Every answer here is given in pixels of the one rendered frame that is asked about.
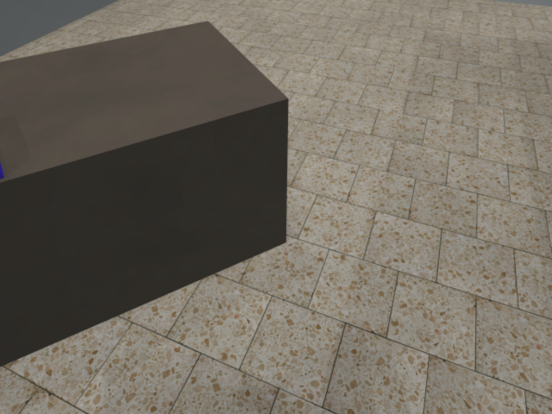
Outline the pedestal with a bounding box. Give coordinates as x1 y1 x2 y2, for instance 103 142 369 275
0 21 288 367

